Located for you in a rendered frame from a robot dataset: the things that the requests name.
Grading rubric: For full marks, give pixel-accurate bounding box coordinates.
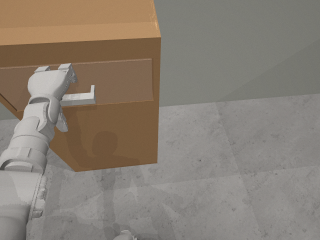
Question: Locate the left robot upper arm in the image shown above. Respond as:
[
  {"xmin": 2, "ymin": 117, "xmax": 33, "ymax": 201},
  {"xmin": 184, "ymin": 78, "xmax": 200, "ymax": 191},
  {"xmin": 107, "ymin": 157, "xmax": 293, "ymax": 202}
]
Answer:
[{"xmin": 0, "ymin": 170, "xmax": 48, "ymax": 240}]

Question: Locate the left robot forearm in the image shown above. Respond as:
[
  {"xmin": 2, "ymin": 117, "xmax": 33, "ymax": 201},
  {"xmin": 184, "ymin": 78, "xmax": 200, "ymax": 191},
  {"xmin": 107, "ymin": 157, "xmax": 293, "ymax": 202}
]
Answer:
[{"xmin": 0, "ymin": 94, "xmax": 61, "ymax": 175}]

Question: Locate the left robot hand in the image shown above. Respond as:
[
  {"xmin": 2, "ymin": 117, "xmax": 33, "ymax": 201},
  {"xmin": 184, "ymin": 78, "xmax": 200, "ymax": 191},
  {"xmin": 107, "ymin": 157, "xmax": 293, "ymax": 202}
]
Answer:
[{"xmin": 27, "ymin": 63, "xmax": 78, "ymax": 132}]

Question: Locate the drawer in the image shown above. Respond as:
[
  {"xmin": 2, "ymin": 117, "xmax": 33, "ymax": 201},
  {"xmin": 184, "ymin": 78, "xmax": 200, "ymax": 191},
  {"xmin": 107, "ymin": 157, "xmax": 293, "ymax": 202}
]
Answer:
[{"xmin": 0, "ymin": 58, "xmax": 153, "ymax": 111}]

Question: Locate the left robot shin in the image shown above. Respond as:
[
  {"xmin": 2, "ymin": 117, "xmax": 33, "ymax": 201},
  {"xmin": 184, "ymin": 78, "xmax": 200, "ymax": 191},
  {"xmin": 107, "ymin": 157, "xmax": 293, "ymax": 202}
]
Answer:
[{"xmin": 120, "ymin": 230, "xmax": 133, "ymax": 236}]

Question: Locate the handle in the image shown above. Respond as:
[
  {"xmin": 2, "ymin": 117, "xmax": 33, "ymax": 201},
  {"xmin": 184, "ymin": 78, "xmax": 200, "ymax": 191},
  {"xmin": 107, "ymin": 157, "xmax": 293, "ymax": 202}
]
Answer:
[{"xmin": 60, "ymin": 85, "xmax": 96, "ymax": 107}]

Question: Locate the cabinet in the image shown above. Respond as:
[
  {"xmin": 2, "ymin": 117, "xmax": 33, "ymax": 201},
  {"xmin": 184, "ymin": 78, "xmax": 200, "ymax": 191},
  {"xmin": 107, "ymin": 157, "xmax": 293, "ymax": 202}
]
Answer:
[{"xmin": 0, "ymin": 0, "xmax": 161, "ymax": 172}]

